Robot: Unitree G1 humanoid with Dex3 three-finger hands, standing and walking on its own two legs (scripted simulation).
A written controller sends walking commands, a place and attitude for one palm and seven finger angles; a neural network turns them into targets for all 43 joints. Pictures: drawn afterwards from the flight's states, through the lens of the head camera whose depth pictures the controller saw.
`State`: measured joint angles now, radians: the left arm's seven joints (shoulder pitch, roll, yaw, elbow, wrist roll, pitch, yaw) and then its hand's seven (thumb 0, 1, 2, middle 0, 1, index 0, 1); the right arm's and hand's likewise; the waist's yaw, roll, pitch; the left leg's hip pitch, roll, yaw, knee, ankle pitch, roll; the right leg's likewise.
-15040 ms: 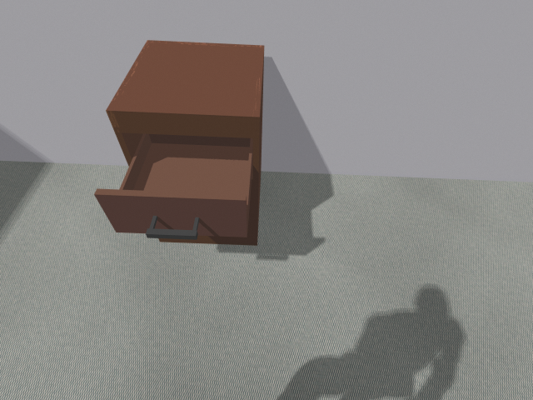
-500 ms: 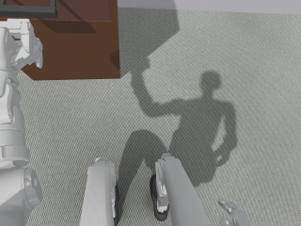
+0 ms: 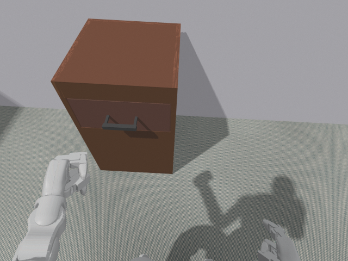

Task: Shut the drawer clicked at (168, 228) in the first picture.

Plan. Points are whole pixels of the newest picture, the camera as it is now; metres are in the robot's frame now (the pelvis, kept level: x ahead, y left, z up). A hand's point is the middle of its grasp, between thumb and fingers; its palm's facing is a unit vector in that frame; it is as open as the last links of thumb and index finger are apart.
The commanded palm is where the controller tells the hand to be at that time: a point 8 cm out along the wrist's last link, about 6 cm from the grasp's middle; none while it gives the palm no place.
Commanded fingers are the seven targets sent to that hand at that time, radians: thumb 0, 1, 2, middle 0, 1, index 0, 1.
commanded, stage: draw the hand back to the body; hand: left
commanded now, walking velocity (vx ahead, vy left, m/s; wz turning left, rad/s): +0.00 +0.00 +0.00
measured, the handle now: (120, 122) +0.63 +0.22 -0.20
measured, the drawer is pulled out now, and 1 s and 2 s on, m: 0.00 0.00 0.00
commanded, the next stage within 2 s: step back with the hand held close in 0.68 s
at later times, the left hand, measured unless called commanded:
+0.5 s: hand (8, 179) +0.21 +0.22 +0.21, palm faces +0.40 -0.82 -0.42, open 3.3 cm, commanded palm +0.15 +0.27 +0.23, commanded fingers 0.00 0.90 0.90 -1.40 -1.60 -1.40 -1.60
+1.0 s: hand (5, 182) +0.20 +0.22 +0.22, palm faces +0.39 -0.79 -0.47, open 3.2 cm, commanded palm +0.13 +0.25 +0.23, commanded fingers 0.00 0.90 0.90 -1.40 -1.60 -1.40 -1.60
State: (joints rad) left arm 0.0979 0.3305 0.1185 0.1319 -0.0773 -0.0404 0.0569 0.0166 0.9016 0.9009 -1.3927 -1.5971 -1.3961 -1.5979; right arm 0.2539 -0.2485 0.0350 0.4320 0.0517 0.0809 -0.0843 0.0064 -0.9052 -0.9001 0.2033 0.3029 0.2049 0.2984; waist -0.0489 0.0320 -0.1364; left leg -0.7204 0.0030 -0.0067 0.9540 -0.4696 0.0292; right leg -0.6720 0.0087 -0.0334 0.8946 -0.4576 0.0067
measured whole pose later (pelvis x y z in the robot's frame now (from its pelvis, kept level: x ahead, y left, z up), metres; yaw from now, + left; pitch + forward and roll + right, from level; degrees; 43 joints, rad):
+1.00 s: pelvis +0.00 -0.03 +0.05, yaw +0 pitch -1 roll -1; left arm 0.55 0.35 0.37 -0.44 -0.06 -0.21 0.11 0.01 0.89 0.90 -1.40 -1.60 -1.40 -1.60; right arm 0.19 -0.25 -0.01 0.58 0.01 -0.05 -0.06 0.01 -0.90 -0.90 0.20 0.30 0.21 0.30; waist 0.00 0.09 0.00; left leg -0.21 0.02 0.00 0.50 -0.28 -0.01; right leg -0.18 0.03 -0.03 0.47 -0.28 -0.02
